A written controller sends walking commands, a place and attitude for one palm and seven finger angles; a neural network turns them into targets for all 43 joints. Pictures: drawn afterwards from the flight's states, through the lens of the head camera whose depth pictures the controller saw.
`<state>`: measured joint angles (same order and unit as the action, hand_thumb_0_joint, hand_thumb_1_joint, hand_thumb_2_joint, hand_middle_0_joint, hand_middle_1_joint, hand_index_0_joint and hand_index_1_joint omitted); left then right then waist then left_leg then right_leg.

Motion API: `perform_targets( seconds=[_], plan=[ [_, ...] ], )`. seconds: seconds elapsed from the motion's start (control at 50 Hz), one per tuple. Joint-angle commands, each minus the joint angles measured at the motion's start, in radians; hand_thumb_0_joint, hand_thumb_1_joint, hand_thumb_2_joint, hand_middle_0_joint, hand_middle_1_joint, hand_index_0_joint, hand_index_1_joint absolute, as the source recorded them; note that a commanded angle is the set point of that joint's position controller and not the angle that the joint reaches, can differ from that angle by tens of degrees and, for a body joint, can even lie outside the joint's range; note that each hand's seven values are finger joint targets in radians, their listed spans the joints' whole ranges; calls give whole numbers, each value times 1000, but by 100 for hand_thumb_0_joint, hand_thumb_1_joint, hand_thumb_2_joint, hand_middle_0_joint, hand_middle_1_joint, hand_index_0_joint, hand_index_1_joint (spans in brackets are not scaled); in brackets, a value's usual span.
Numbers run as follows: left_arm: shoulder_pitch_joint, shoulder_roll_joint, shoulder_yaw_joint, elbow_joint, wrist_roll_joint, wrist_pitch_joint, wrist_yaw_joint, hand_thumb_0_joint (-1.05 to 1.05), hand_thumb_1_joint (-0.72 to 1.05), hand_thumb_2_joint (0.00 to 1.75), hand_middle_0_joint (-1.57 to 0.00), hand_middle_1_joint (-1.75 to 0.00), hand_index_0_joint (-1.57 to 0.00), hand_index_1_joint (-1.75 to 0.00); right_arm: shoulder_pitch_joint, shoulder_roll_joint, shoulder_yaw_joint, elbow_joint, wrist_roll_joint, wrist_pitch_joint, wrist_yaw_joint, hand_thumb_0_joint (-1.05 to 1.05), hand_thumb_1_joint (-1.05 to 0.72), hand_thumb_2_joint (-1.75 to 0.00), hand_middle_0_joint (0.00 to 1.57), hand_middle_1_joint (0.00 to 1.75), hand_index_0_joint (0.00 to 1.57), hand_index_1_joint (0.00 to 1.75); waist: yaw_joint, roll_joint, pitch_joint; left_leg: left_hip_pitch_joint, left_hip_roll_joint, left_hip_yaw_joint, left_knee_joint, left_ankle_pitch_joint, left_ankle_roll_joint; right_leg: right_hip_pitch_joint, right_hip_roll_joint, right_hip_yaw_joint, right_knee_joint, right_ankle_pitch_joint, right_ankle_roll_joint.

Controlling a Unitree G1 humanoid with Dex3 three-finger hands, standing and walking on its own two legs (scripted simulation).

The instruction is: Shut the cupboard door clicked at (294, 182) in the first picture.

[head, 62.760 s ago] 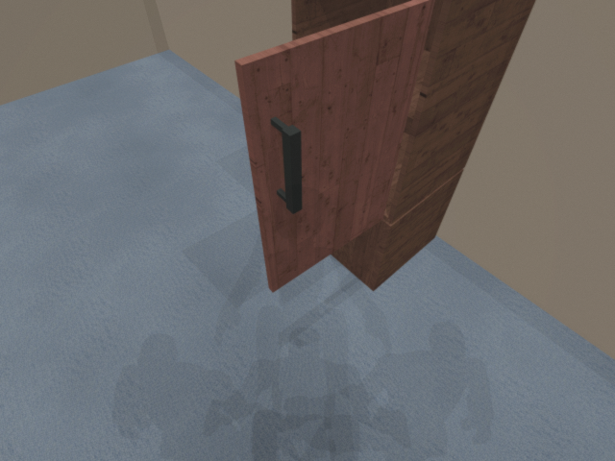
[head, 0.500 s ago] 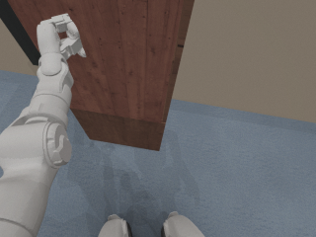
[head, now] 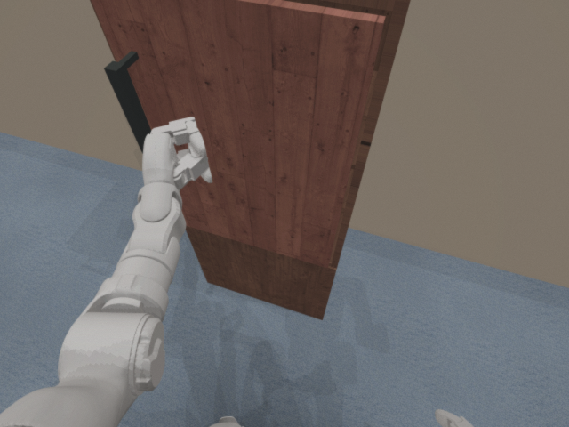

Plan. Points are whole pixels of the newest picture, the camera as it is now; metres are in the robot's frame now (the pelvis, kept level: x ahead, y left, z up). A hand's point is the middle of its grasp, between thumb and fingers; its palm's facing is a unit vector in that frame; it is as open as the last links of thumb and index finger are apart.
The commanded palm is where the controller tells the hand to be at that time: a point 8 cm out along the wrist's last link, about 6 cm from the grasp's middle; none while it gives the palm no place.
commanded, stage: draw the hand back to the body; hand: left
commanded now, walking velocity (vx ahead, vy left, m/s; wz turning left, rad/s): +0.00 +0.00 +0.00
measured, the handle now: (141, 107) +0.60 +0.22 +0.10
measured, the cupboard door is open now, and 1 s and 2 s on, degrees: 0 0 0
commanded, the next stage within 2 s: step back with the hand held close in 1.56 s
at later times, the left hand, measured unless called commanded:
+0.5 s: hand (137, 211) +0.35 +0.16 +0.15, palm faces +0.08 -1.00 -0.03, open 3.1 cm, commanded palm +0.31 +0.22 +0.16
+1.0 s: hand out of the picture +0.24 +0.26 +0.18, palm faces +0.35 -0.88 -0.32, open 4.7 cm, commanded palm +0.19 +0.30 +0.20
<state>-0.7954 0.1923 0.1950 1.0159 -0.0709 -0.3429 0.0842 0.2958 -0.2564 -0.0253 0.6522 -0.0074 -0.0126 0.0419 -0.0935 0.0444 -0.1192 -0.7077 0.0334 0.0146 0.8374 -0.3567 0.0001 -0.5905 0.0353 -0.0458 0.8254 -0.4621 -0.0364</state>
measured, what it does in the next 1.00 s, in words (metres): stands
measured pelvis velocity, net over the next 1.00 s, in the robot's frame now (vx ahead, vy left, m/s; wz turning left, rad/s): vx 0.01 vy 0.02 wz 0.00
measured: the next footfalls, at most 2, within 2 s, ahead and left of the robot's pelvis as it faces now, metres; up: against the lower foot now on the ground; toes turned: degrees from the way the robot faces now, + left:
none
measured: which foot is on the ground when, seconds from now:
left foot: down 0.00-1.00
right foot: down 0.00-1.00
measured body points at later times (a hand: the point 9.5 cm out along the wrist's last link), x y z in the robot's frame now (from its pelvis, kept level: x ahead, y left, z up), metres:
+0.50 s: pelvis -0.01 +0.00 +0.02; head -0.01 -0.03 +0.47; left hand +0.34 +0.22 +0.15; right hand +0.12 -0.26 -0.09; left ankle +0.03 +0.12 -0.70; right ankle -0.04 -0.10 -0.70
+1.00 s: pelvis +0.01 +0.02 +0.04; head -0.01 -0.01 +0.49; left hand +0.22 +0.30 +0.19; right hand +0.20 -0.19 -0.04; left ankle +0.03 +0.12 -0.70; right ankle -0.04 -0.10 -0.70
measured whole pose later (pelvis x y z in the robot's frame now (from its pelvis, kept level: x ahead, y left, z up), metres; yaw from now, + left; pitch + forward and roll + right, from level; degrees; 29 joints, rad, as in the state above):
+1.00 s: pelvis +0.01 +0.02 +0.04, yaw +0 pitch -3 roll +0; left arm 0.27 0.31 0.22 -0.19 -0.07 -0.06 0.08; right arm 0.17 -0.21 0.05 0.60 0.03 -0.03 -0.06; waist 0.06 0.06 -0.01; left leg -0.17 -0.01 0.05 0.42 -0.20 0.03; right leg -0.06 0.00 -0.01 0.40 -0.29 -0.01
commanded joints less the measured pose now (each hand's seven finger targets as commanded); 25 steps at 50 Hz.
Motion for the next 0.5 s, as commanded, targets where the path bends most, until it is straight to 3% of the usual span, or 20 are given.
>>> perform_targets(
  seconds=[0.0,0.04,0.1,0.12,0.16,0.2,0.22,0.28,0.36,0.46,0.48],
  plan=[
    [-435,208,74,-191,-17,-68,-8,0,90,90,-130,-150,-130,-150,142,-136,-43,-58,4,-7,-17,0,-90,-90,20,30,20,30,-18,-54,-383,344,-43,-11,-49,312,33,72,9,42,-111,534,34],
    [-335,227,93,-250,-20,-65,-27,0,90,90,-130,-150,-130,-150,119,-133,-36,-92,11,-1,-18,0,-90,-90,20,30,20,30,19,-31,-422,347,-48,0,-62,347,34,135,4,46,-105,589,33],
    [-210,239,101,-355,-37,-38,-55,0,90,90,-130,-150,-130,-150,94,-128,-36,-132,21,10,-21,0,-90,-90,20,30,20,30,46,-92,-403,323,-51,19,-83,352,41,232,0,56,-124,678,43],
    [-156,221,87,-389,-46,-25,-68,0,90,90,-130,-150,-130,-150,82,-127,-35,-148,25,11,-23,0,-90,-90,20,30,20,30,50,-82,-389,329,-53,24,-92,353,44,248,-2,57,-135,695,45],
    [-128,191,56,-483,-72,-2,-89,0,90,90,-130,-150,-130,-150,56,-122,-33,-158,39,7,-30,0,-90,-90,20,30,20,30,43,-106,-344,347,-49,27,-115,320,46,248,-2,54,-164,675,52],
    [-84,215,71,-561,-97,22,-105,0,90,90,-130,-150,-130,-150,34,-123,-29,-162,46,1,-41,0,-90,-90,20,30,20,30,51,-123,-314,347,-50,27,-137,277,47,273,-10,65,-195,660,63],
    [-63,231,76,-619,-101,26,-111,0,90,90,-130,-150,-130,-150,20,-124,-28,-167,48,-1,-48,0,-90,-90,20,30,20,30,58,-88,-310,364,-52,32,-145,280,49,284,-12,69,-203,647,62],
    [-32,200,34,-721,-119,49,-135,0,90,90,-130,-150,-130,-150,-20,-112,-18,-162,58,-19,-61,0,-90,-90,20,30,20,30,53,-43,-262,403,-50,26,-172,251,50,258,-11,67,-236,574,59],
    [72,205,32,-766,-148,96,-161,0,90,90,-130,-150,-130,-150,-71,-114,-9,-158,67,-41,-82,0,-90,-90,20,30,20,30,62,-67,-181,419,-49,18,-209,187,51,241,-13,68,-287,437,56],
    [187,231,56,-856,-174,157,-187,0,90,90,-116,-135,-116,-135,-138,-112,4,-178,75,-67,-101,0,-90,-90,20,30,20,30,90,-54,-155,454,-48,11,-245,161,49,251,-19,68,-322,348,49],
    [236,286,14,-934,-67,145,-115,0,90,90,-113,-132,-113,-132,-162,-88,6,-189,70,-49,-111,0,-90,-90,20,30,20,30,90,-62,-117,479,-47,11,-288,148,43,263,-53,109,-378,353,57]
  ],
)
